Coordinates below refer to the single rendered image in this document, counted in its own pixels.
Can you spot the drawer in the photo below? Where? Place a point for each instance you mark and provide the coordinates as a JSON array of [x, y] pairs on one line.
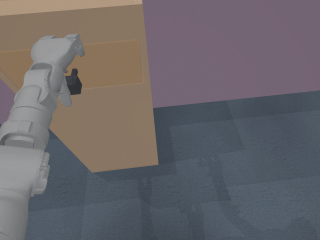
[[107, 63]]

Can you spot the cabinet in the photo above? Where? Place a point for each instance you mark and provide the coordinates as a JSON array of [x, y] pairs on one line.
[[109, 127]]

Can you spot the left robot forearm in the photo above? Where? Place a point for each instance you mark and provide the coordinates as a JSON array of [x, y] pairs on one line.
[[29, 120]]

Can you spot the handle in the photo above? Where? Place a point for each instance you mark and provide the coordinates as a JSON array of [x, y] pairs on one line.
[[73, 82]]

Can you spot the robot left upper arm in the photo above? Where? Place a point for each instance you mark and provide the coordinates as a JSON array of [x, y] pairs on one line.
[[23, 173]]

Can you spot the robot left hand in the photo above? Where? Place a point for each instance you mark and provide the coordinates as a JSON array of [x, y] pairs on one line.
[[62, 52]]

